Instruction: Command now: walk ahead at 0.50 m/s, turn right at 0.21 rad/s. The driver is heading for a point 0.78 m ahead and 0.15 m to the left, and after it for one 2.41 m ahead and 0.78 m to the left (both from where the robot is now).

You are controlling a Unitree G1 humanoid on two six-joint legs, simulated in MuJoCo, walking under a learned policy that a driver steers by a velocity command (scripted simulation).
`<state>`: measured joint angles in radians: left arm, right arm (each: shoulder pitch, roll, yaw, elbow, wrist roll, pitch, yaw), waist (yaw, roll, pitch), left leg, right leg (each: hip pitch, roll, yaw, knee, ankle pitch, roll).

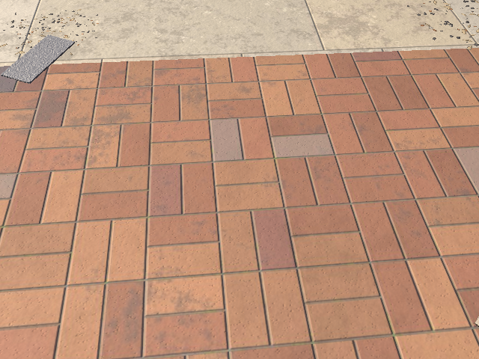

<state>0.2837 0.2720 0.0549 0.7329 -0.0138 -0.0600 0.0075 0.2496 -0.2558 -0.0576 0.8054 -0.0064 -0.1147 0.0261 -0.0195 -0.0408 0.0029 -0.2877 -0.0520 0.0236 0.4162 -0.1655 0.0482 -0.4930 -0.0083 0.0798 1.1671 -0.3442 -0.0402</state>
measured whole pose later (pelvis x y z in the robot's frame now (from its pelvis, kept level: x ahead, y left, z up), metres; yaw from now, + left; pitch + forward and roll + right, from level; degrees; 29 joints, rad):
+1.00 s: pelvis +0.51 +0.01 -0.02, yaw +16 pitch +2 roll +0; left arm 0.28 0.28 0.05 0.82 -0.02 -0.09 0.00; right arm 0.14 -0.28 -0.07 0.69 0.02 -0.05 0.04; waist 0.02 0.00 0.05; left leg -0.47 -0.07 0.03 0.62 -0.20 0.11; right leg -0.26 -0.03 -0.02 1.18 -0.48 0.01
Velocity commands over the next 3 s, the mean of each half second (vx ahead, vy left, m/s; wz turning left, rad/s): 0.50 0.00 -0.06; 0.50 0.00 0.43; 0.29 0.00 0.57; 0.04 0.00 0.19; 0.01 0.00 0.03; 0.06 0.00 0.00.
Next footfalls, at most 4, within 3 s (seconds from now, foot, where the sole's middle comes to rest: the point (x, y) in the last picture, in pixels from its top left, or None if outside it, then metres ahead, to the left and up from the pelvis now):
0.34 right None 0.33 -0.16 -0.78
0.92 left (204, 317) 0.61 0.10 -0.78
1.36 right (227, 229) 0.91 0.03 -0.78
1.76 left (174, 284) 0.72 0.20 -0.78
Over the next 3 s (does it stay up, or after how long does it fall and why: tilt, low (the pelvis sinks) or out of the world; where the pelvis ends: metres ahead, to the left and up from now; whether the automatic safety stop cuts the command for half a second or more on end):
stays up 0.80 0.11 0.00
